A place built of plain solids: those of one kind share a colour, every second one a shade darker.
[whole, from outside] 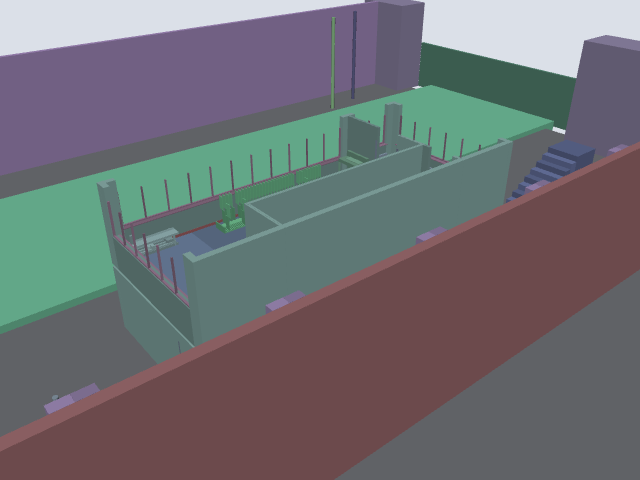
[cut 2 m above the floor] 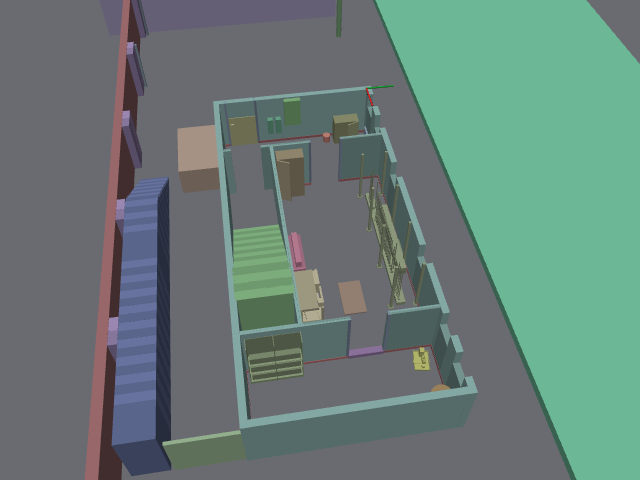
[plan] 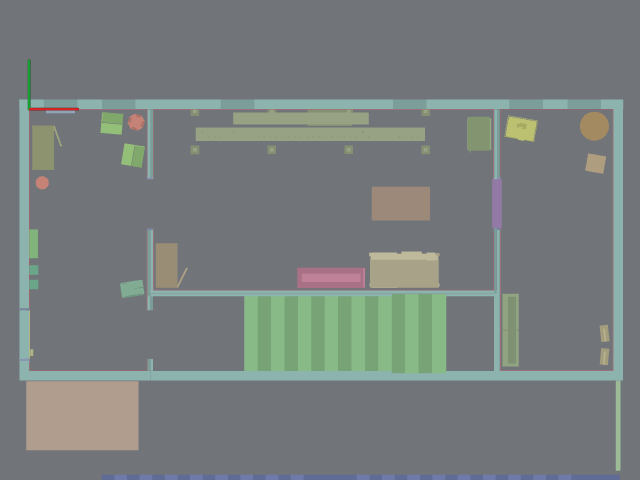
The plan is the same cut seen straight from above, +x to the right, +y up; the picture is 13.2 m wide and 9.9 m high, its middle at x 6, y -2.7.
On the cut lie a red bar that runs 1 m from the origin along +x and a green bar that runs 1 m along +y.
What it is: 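A mechanical signal box beside a railway in a town; below a lobby, the locking room and a lamp room, above the operating floor with its lever frame behind one band of glass and beyond a partition the mess room; one straight stair between walls, met straight on from the door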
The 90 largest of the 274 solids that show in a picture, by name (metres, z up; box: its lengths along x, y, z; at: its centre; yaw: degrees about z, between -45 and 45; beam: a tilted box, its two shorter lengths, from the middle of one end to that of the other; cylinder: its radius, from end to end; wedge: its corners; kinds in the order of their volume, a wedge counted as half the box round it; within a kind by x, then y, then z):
{
 "yard_line_abut_1": {"box": [1.87, 10.58, 5.85], "at": [-9.43, -4.91, 2.88]},
 "yard_line_abut_2": {"box": [2.23, 10.58, 5.85], "at": [27.72, -4.91, 2.88]},
 "yard_line_abut_3": {"box": [2.23, 3.72, 5.85], "at": [27.72, 15.67, 2.88]},
 "yard_line_bed_1": {"box": [39.2, 10.1, 0.6], "at": [9.23, 7.51, 0.0]},
 "yard_line_far_1": {"box": [35.1, 0.3, 5.85], "at": [9.05, 16.27, 2.88]},
 "yard_line_near_1": {"box": [35.1, 0.3, 5.85], "at": [9.05, -8.94, 2.88]},
 "yard_line_step_1": {"box": [0.26, 1.0, 1.26], "at": [3.19, -8.04, 0.58]},
 "yard_line_step_2": {"box": [0.26, 1.0, 1.44], "at": [3.45, -8.04, 0.67]},
 "yard_line_step_3": {"box": [0.26, 1.0, 1.61], "at": [3.71, -8.04, 0.75]},
 "yard_line_step_4": {"box": [0.26, 1.0, 1.78], "at": [3.97, -8.04, 0.84]},
 "yard_line_step_5": {"box": [0.26, 1.0, 1.95], "at": [4.23, -8.04, 0.93]},
 "yard_line_step_6": {"box": [0.26, 1.0, 2.13], "at": [4.49, -8.04, 1.01]},
 "yard_line_step_7": {"box": [0.26, 1.0, 2.3], "at": [4.75, -8.04, 1.1]},
 "yard_line_step_8": {"box": [0.26, 1.0, 2.47], "at": [5.01, -8.04, 1.19]},
 "yard_line_step_9": {"box": [0.26, 1.0, 2.65], "at": [5.27, -8.04, 1.27]},
 "yard_line_step_10": {"box": [0.26, 1.0, 2.82], "at": [5.53, -8.04, 1.36]},
 "yard_line_step_11": {"box": [1.1, 1.0, 2.99], "at": [6.21, -8.04, 1.45]},
 "yard_line_step_12": {"box": [0.26, 1.0, 3.17], "at": [6.89, -8.04, 1.53]},
 "yard_line_step_13": {"box": [0.26, 1.0, 3.34], "at": [7.15, -8.04, 1.62]},
 "yard_line_step_14": {"box": [0.26, 1.0, 3.51], "at": [7.41, -8.04, 1.71]},
 "yard_line_step_15": {"box": [0.26, 1.0, 3.69], "at": [7.67, -8.04, 1.79]},
 "yard_line_step_16": {"box": [0.26, 1.0, 3.86], "at": [7.93, -8.04, 1.88]},
 "yard_line_step_17": {"box": [0.26, 1.0, 4.03], "at": [8.19, -8.04, 1.97]},
 "yard_line_step_18": {"box": [0.26, 1.0, 4.21], "at": [8.45, -8.04, 2.05]},
 "yard_line_step_19": {"box": [0.26, 1.0, 4.38], "at": [8.71, -8.04, 2.14]},
 "yard_line_step_20": {"box": [0.26, 1.0, 4.55], "at": [8.97, -8.04, 2.23]},
 "yard_line_step_21": {"box": [0.26, 1.0, 4.72], "at": [9.23, -8.04, 2.31]},
 "yard_line_step_22": {"box": [0.26, 1.0, 4.9], "at": [9.49, -8.04, 2.4]},
 "yard_line_step_23": {"box": [0.26, 1.0, 5.07], "at": [9.75, -8.04, 2.49]},
 "yard_line_step_24": {"box": [0.26, 1.0, 5.24], "at": [10.01, -8.04, 2.57]},
 "yard_line_step_25": {"box": [0.26, 1.0, 5.42], "at": [10.27, -8.04, 2.66]},
 "yard_line_step_26": {"box": [0.26, 1.0, 5.59], "at": [10.53, -8.04, 2.75]},
 "yard_line_step_27": {"box": [0.26, 1.0, 5.76], "at": [10.79, -8.04, 2.83]},
 "yard_line_step_28": {"box": [0.26, 1.0, 5.94], "at": [11.05, -8.04, 2.92]},
 "yard_line_step_29": {"box": [1.0, 1.0, 6.11], "at": [11.68, -8.04, 3.0]},
 "wall_1": {"box": [0.2, 0.51, 2.85], "at": [-0.1, -5.35, 3.98]},
 "wall_2": {"box": [0.2, 5.8, 2.5], "at": [-0.1, -2.7, 1.2]},
 "wall_3": {"box": [0.2, 4.81, 1.2], "at": [-0.1, -2.7, 3.15]},
 "wall_4": {"box": [0.2, 0.51, 2.85], "at": [-0.1, -0.05, 3.98]},
 "wall_5": {"box": [0.51, 0.2, 2.85], "at": [0.05, 0.1, 3.98]},
 "wall_6": {"box": [2.7, 0.2, 2.5], "at": [1.15, -5.5, 1.2]},
 "wall_7": {"box": [2.7, 0.2, 2.85], "at": [1.15, -5.5, 3.98]},
 "wall_8": {"box": [1.46, 0.2, 2.5], "at": [3.23, 0.1, 1.2]},
 "wall_9": {"box": [9.06, 0.2, 1.2], "at": [4.83, 0.1, 3.15]},
 "wall_10": {"box": [7.21, 0.06, 2.85], "at": [6.04, -3.77, 3.98]},
 "wall_11": {"box": [7.15, 0.2, 2.85], "at": [6.08, -5.5, 1.38]},
 "wall_12": {"box": [7.15, 0.2, 2.85], "at": [6.08, -5.5, 3.98]},
 "wall_13": {"box": [7.15, 0.06, 2.85], "at": [6.08, -3.83, 1.38]},
 "wall_14": {"box": [7.15, 0.06, 2.85], "at": [6.08, -3.83, 3.98]},
 "wall_15": {"box": [7.15, 0.06, 2.5], "at": [6.08, -3.77, 1.2]},
 "wall_16": {"box": [2.86, 0.2, 2.5], "at": [6.08, 0.1, 1.2]},
 "wall_17": {"box": [1.46, 0.2, 2.5], "at": [8.93, 0.1, 1.2]},
 "wall_18": {"box": [1.81, 0.2, 1.2], "at": [10.85, 0.1, 3.15]},
 "wall_19": {"box": [2.6, 0.2, 2.5], "at": [10.95, -5.5, 1.2]},
 "wall_20": {"box": [2.6, 0.2, 2.85], "at": [10.95, -5.5, 3.98]},
 "wall_21": {"box": [0.51, 0.2, 2.85], "at": [12.0, 0.1, 3.98]},
 "wall_22": {"box": [0.2, 0.51, 2.85], "at": [12.15, -5.35, 3.98]},
 "wall_23": {"box": [0.2, 5.8, 2.5], "at": [12.15, -2.7, 1.2]},
 "wall_24": {"box": [0.2, 4.81, 1.2], "at": [12.15, -2.7, 3.15]},
 "wall_25": {"box": [0.2, 0.51, 2.85], "at": [12.15, -0.05, 3.98]},
 "raised_floor_operating_1": {"box": [2.63, 5.53, 0.25], "at": [1.25, -2.7, 2.67]},
 "raised_floor_operating_2": {"box": [7.28, 3.93, 0.25], "at": [6.08, -1.9, 2.67]},
 "stair_1": {"box": [0.3, 1.64, 0.75], "at": [5.42, -4.63, 0.33]},
 "stair_2": {"box": [0.3, 1.64, 0.93], "at": [5.69, -4.63, 0.41]},
 "stair_3": {"box": [0.3, 1.64, 1.1], "at": [5.97, -4.63, 0.5]},
 "stair_4": {"box": [0.3, 1.64, 1.27], "at": [6.25, -4.63, 0.59]},
 "stair_5": {"box": [0.3, 1.64, 1.45], "at": [6.52, -4.63, 0.68]},
 "stair_6": {"box": [0.3, 1.64, 1.62], "at": [6.8, -4.63, 0.76]},
 "stair_7": {"box": [0.3, 1.64, 1.8], "at": [7.07, -4.63, 0.85]},
 "stair_8": {"box": [0.3, 1.64, 1.98], "at": [7.35, -4.63, 0.94]},
 "stair_9": {"box": [0.3, 1.64, 2.15], "at": [7.63, -4.63, 1.02]},
 "stair_10": {"box": [0.3, 1.64, 2.33], "at": [7.9, -4.63, 1.11]},
 "stair_11": {"box": [0.3, 1.64, 2.5], "at": [8.18, -4.63, 1.2]},
 "stair_12": {"box": [0.3, 1.64, 2.67], "at": [8.46, -4.63, 1.29]},
 "yard_line_dark_1": {"box": [0.2, 13.43, 3.13], "at": [28.93, 7.09, 1.52]},
 "yard_line_near_pier_1": {"box": [0.43, 0.25, 5.85], "at": [-8.28, -8.66, 2.88]},
 "yard_line_near_pier_2": {"box": [0.43, 0.25, 5.85], "at": [-4.32, -8.66, 2.88]},
 "yard_line_near_pier_3": {"box": [0.43, 0.25, 5.85], "at": [-3.89, -8.66, 2.88]},
 "yard_line_near_pier_4": {"box": [0.43, 0.25, 5.85], "at": [0.07, -8.66, 2.88]},
 "yard_line_near_pier_5": {"box": [0.43, 0.25, 5.85], "at": [0.49, -8.66, 2.88]},
 "yard_line_near_pier_6": {"box": [0.43, 0.25, 5.85], "at": [4.45, -8.66, 2.88]},
 "yard_line_near_pier_7": {"box": [0.43, 0.25, 5.85], "at": [4.88, -8.66, 2.88]},
 "yard_line_near_pier_8": {"box": [0.43, 0.25, 5.85], "at": [8.84, -8.66, 2.88]},
 "yard_line_near_pier_9": {"box": [0.43, 0.25, 5.85], "at": [9.27, -8.66, 2.88]},
 "yard_line_near_pier_10": {"box": [0.43, 0.25, 5.85], "at": [13.23, -8.66, 2.88]},
 "yard_line_bunker_1": {"box": [2.32, 1.43, 1.1], "at": [1.1, -6.33, 0.5]},
 "cupboard_steel_1": {"box": [0.45, 0.92, 1.88], "at": [2.84, -3.23, 0.89]},
 "cupboard_steel_low_1": {"box": [0.45, 0.92, 1.05], "at": [0.29, -0.8, 0.47]},
 "yard_line_fence_1": {"box": [0.1, 1.86, 1.65], "at": [12.15, -6.53, 0.78]},
 "tool_cabinet_1": {"box": [0.5, 0.65, 0.88], "at": [9.28, -0.51, 0.56]}
}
